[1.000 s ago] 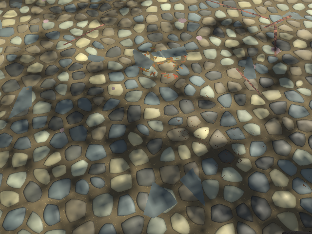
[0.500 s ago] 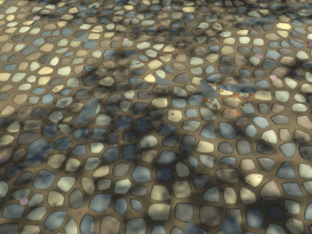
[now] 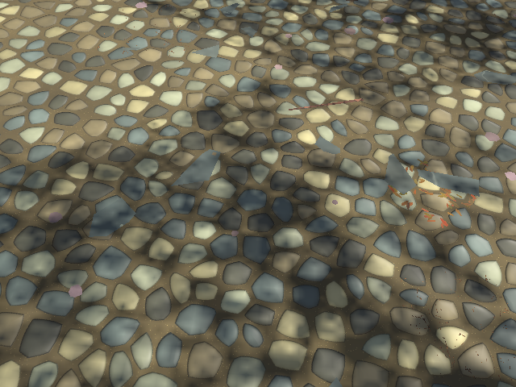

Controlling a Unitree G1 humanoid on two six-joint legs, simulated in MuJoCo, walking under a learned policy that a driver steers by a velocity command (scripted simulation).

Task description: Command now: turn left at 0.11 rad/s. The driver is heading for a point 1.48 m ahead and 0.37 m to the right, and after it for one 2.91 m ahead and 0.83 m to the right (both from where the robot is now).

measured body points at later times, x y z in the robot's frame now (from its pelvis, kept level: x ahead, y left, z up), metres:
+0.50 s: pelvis -0.01 -0.02 +0.00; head +0.00 -0.02 +0.45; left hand +0.08 +0.24 -0.14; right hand +0.09 -0.28 -0.13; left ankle +0.00 +0.10 -0.74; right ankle -0.01 -0.15 -0.74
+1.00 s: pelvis +0.00 -0.02 +0.00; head +0.00 -0.02 +0.45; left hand +0.04 +0.23 -0.15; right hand +0.05 -0.28 -0.15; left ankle +0.00 +0.10 -0.74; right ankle -0.01 -0.15 -0.74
